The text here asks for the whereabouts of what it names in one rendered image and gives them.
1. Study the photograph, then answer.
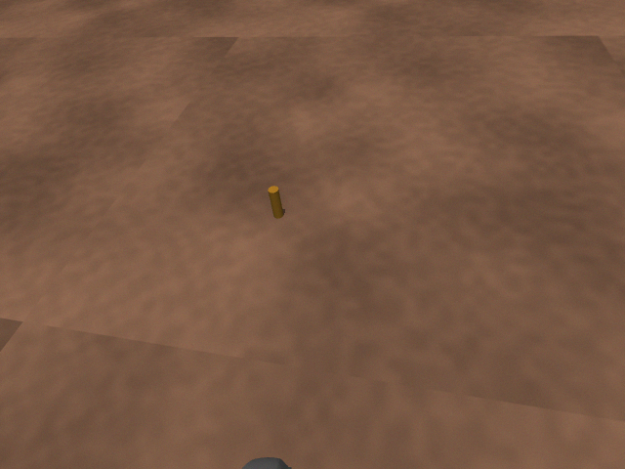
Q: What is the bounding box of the can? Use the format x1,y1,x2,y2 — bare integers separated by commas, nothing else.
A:
268,186,283,219

